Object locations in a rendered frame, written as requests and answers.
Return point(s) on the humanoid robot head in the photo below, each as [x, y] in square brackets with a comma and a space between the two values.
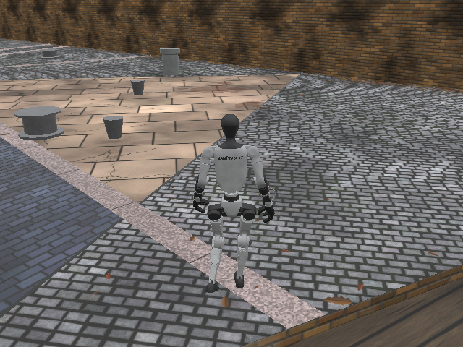
[230, 126]

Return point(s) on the robot left hand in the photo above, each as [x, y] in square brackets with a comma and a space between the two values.
[202, 202]

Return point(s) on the robot left forearm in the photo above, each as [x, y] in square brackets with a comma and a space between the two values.
[199, 189]

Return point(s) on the robot left upper arm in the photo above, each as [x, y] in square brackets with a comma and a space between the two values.
[208, 153]

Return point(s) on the robot right hand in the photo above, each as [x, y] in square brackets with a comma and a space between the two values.
[268, 211]

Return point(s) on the robot right shin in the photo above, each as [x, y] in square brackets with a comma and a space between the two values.
[242, 258]

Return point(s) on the robot right forearm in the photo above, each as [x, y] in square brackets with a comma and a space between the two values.
[265, 194]

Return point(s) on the robot right upper arm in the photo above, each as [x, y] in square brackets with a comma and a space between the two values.
[257, 165]

